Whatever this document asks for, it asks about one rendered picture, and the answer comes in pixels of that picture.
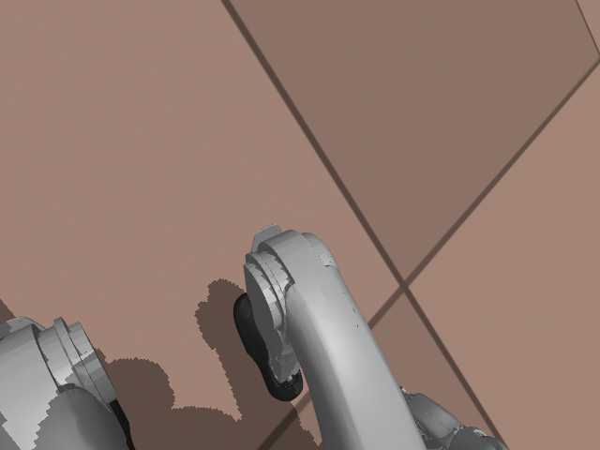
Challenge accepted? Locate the left robot foot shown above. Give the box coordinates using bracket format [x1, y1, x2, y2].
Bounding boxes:
[110, 399, 136, 450]

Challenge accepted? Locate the right robot arm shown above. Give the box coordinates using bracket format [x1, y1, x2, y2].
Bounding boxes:
[449, 427, 508, 450]

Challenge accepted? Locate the right robot foot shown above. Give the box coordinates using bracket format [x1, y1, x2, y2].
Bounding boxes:
[233, 292, 303, 401]

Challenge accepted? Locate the right robot hand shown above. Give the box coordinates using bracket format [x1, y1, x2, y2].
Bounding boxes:
[399, 386, 465, 450]

